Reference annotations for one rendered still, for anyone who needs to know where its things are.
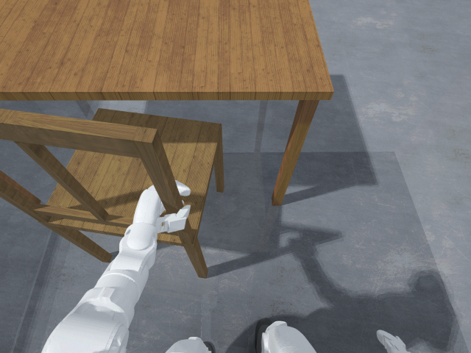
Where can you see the chair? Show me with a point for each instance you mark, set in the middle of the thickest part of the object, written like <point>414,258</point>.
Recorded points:
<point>118,156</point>

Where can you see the left robot upper arm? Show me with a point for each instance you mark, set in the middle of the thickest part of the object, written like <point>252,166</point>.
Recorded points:
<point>87,334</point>

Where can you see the table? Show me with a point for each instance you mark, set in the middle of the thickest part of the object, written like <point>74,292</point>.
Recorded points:
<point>111,50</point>

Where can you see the robot right thigh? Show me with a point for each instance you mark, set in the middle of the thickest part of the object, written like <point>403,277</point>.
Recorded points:
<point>284,339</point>

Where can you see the robot right hand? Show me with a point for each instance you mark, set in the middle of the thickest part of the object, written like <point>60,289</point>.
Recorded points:
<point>392,344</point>

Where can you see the robot left shin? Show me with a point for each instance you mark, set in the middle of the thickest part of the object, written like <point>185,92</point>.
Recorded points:
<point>196,338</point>

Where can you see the robot left forearm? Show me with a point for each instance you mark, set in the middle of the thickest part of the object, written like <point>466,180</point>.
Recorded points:
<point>119,288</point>

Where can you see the robot left hand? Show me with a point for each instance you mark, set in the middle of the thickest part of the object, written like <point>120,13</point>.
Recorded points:
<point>150,207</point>

